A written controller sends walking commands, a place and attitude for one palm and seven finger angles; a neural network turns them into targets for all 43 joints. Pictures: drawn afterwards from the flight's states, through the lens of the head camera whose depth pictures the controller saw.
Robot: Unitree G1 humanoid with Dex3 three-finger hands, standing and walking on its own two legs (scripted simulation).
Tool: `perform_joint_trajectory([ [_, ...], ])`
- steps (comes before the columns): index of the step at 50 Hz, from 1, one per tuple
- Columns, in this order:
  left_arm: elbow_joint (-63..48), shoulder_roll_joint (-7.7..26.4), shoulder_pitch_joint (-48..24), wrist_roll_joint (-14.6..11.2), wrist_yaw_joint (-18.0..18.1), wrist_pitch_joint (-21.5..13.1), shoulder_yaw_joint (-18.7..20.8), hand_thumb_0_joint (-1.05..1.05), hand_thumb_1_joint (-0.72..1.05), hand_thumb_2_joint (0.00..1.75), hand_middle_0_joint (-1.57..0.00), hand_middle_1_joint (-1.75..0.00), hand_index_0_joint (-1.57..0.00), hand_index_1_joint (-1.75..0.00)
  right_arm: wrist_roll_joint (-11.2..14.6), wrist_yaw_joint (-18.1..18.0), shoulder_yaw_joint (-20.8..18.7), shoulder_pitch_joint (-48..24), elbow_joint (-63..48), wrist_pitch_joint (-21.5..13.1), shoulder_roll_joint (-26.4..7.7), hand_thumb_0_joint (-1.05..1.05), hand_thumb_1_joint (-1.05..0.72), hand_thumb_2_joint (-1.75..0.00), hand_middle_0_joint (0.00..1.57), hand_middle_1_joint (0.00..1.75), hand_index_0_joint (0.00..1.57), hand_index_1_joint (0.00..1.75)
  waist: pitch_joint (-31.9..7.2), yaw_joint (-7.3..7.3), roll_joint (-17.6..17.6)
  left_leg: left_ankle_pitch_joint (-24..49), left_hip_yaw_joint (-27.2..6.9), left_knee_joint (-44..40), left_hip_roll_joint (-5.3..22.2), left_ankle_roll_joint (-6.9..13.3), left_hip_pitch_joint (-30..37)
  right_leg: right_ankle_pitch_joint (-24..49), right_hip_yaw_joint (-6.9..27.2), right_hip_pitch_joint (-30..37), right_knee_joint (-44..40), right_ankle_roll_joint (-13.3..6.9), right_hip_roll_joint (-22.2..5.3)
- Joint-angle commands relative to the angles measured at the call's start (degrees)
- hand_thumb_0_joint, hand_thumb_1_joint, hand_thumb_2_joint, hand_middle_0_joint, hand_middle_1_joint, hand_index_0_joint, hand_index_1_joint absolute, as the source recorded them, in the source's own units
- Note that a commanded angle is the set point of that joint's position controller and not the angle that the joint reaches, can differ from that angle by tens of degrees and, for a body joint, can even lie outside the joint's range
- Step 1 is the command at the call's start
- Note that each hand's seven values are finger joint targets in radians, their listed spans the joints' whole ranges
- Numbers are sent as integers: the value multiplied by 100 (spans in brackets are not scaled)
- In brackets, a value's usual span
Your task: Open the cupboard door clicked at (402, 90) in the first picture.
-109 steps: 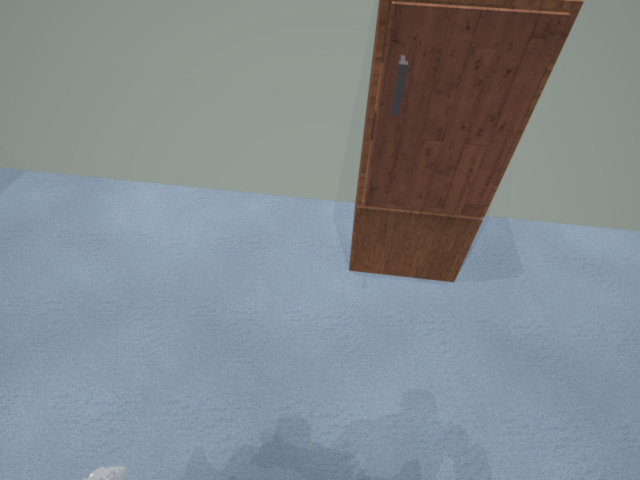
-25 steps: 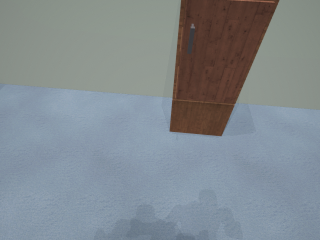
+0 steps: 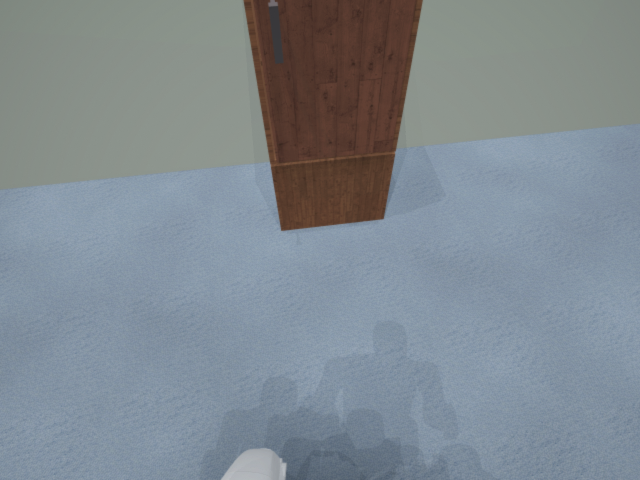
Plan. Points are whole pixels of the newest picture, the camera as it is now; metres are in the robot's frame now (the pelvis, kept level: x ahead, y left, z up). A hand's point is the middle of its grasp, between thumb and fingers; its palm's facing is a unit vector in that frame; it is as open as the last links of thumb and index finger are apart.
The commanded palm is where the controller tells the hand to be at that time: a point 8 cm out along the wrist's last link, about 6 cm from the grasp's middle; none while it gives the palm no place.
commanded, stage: walk to a spot facing it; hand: left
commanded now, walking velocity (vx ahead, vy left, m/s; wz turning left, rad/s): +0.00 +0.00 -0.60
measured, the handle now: (275, 30) +1.00 +0.19 +0.04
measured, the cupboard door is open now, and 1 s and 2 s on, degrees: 0 0 0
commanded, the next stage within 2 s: turn to face it in 1.48 s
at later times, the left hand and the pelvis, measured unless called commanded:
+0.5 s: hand (148, 478) +0.13 +0.26 -0.17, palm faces -0.26 -0.94 -0.20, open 7.4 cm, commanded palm none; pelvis -0.01 +0.07 +0.01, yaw -18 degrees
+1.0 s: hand (249, 429) +0.20 +0.13 -0.17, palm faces -0.58 -0.79 -0.19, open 7.4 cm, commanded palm none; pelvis +0.05 +0.00 +0.00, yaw -37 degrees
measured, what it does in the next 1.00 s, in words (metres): steps on the spot, turning right: left foot, then right foot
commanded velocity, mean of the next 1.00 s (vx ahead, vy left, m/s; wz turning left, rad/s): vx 0.17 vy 0.00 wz -0.57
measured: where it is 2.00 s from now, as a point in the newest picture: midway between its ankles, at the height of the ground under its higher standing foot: (401, 458)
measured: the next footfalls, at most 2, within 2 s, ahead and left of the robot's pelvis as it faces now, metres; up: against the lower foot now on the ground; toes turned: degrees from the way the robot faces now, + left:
left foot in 0.26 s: +0.02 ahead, +0.16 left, +0.00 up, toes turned -9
right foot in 0.74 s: -0.05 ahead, -0.08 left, +0.00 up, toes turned -36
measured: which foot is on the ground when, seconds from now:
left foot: up 0.00-0.24, down 0.26-0.74, up 0.76-1.00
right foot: down 0.00-0.26, up 0.28-0.72, down 0.74-1.00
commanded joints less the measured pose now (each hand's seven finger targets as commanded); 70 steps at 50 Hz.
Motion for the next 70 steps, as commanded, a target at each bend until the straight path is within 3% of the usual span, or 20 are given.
perform_joint_trajectory([
  [1, -338, 1279, 229, 21, 109, -109, 413, 0, 90, 90, -20, -30, -20, -30, 42, -56, -146, -178, -531, -173, -518, 0, -90, -90, 20, 30, 20, 30, -995, 82, -617, -142, -127, -490, 3, -41, -332, 1472, 2033, 1364, -978, -583, -1468],
  [10, -553, 1454, -415, 43, 80, 39, 461, 0, 90, 90, -20, -30, -20, -30, 140, -126, -125, 528, -542, -295, -571, 0, -90, -90, 20, 30, 20, 30, -996, -258, -951, 245, -6, -3370, -308, 236, 1740, 1039, 2433, 42, -797, -267, -1093],
  [11, -607, 1300, -503, 15, 71, 48, 426, 0, 90, 90, -20, -30, -20, -30, 140, -149, -146, 759, -495, -346, -699, 0, -90, -90, 20, 30, 20, 30, -1031, -387, -580, 482, -204, -4026, -36, 343, 2595, 488, 2107, -675, -417, 7, -719],
  [13, -825, 907, -494, 17, -39, 49, 405, 0, 90, 90, -20, -30, -20, -30, 34, -146, -271, 573, -719, -349, -1485, 0, -90, -90, 20, 30, 20, 30, -622, -330, 1651, 106, -2389, -5119, 2431, 1167, 2343, -1920, 151, -1984, 2245, 625, 186],
  [17, -487, 1004, -193, 100, -182, 140, 500, 0, 90, 90, -20, -30, -20, -30, -18, -148, -70, -316, -915, -413, -857, 0, -90, -90, 20, 30, 20, 30, -211, 148, 714, 1529, -627, -4662, 1416, 1106, 1301, -954, -51, -1552, 4314, 835, -355],
  [25, -666, 737, -1048, 29, -205, 161, 330, 0, 90, 90, -20, -30, -20, -30, -7, -130, -190, 1027, -446, -419, -941, 0, -90, -90, 20, 30, 20, 30, -359, -416, 900, 3590, 16, -4164, 1594, 1221, 2762, -1173, -539, -1637, 2958, 921, -690],
  [32, -753, 589, -1511, 68, -338, 55, 265, 0, 90, 90, -20, -30, -20, -30, -84, -33, -248, 1226, -142, -452, -1099, 0, -90, -90, 20, 30, 20, 30, -300, -558, 1115, 1037, 314, -4429, 1987, 1065, 2332, -1505, -1074, -667, 1229, 627, -697],
  [35, -439, 688, -598, 77, -287, -78, 314, 0, 90, 90, -20, -30, -20, -30, -59, 8, -214, 1108, -101, -457, -1095, 0, -90, -90, 20, 30, 20, 30, -672, -51, 657, 1068, 944, -3067, 1707, 611, 1745, -660, -1355, 1027, -271, 346, -424],
  [36, -201, 1200, 127, 106, -202, -165, 403, 0, 90, 90, -20, -30, -20, -30, 25, 83, -158, 1159, -193, -458, -843, 0, -90, -90, 20, 30, 20, 30, -1115, 281, -448, 931, 1527, -1574, 1397, 286, 431, -981, -363, 2734, -804, -39, -1231],
  [37, -9, 1933, 870, 45, -91, -197, 565, 0, 90, 90, -20, -30, -20, -30, 36, 131, 16, 601, -626, -453, -438, 0, -90, -90, 20, 30, 20, 30, -1141, 669, -1978, -1586, 1417, 99, 513, -41, -1562, -467, 2171, 3614, -1296, -748, -2711],
  [38, 51, 2020, 1171, -62, 9, -191, 586, 0, 90, 90, -20, -30, -20, -30, -17, 100, -27, -31, -879, -440, -716, 0, -90, -90, 20, 30, 20, 30, -952, 821, -1336, -1506, 525, 625, 586, 32, -1974, -274, 2611, 3149, -1474, -1076, -2997],
  [42, -267, 1316, -282, 46, 39, -333, 361, 0, 90, 90, -20, -30, -20, -30, -76, 187, -121, 318, -523, -412, -626, 0, -90, -90, 20, 30, 20, 30, 111, -74, -692, -150, 315, 117, 814, -81, -1111, -1000, 1173, 961, -1751, -700, -2104],
  [50, 32, 1400, -69, 51, -12, -465, 375, 0, 90, 90, -20, -30, -20, -30, 6, 279, -107, 291, -646, -525, -411, 0, -90, -90, 20, 30, 20, 30, 99, -172, -917, 622, 661, -1933, 383, -37, 120, -153, 773, 523, -1507, -500, -1636],
  [53, 30, 1337, -301, 33, -13, -427, 430, 0, 90, 90, -20, -30, -20, -30, 4, 188, -180, 1097, -399, -621, -578, 0, -90, -90, 20, 30, 20, 30, -169, -604, -594, 849, 806, -2955, 166, 20, 1745, 68, 668, 84, -610, -277, -1332],
  [54, 11, 1080, -251, 8, -29, -417, 398, 0, 90, 90, -20, -30, -20, -30, -28, 90, -263, 1892, -148, -671, -930, 0, -90, -90, 20, 30, 20, 30, -628, -924, 202, 611, 504, -3416, 416, 85, 2932, 424, 411, -275, 739, -89, -924],
  [55, -70, 612, 33, -74, -95, -367, 337, 0, 90, 90, -20, -30, -20, -30, -140, 34, -408, 2645, 25, -711, -1657, 0, -90, -90, 20, 30, 20, 30, -1301, -1094, 2165, -262, -1703, -4164, 2178, 538, 3814, -1532, -503, -1236, 2861, 288, -70],
  [56, -205, 582, 41, -46, -104, -378, 303, 0, 90, 90, -20, -30, -20, -30, -106, 38, -315, 2628, 13, -642, -1659, 0, -90, -90, 20, 30, 20, 30, -1287, -912, 2208, -1394, -2815, -4924, 2804, 890, 3436, -2229, -251, -1701, 4023, 264, -154],
  [59, -116, 566, -461, 60, -235, -334, 366, 0, 90, 90, -20, -30, -20, -30, -64, -6, -112, 1376, -155, -732, -758, 0, -90, -90, 20, 30, 20, 30, 146, -479, 864, -1315, -1447, -5322, 2350, 719, 1700, -832, -278, -1975, 4705, 276, -942],
  [61, 42, 386, -79, 83, -272, -222, 361, 0, 90, 90, -20, -30, -20, -30, -34, -41, -54, 1093, -103, -801, -450, 0, -90, -90, 20, 30, 20, 30, 12, -196, 842, 2, -195, -5096, 2011, 576, 1535, -424, -428, -1621, 4459, 387, -1059],
  [70, -342, 110, -919, 62, -250, -27, 315, 0, 90, 90, -20, -30, -20, -30, -28, -35, -175, 1333, 199, -683, -539, 0, -90, -90, 20, 30, 20, 30, 22, -332, 814, 2660, 1511, -4544, 1915, 898, 2090, -130, -1024, -1459, 1988, 632, -1103],
])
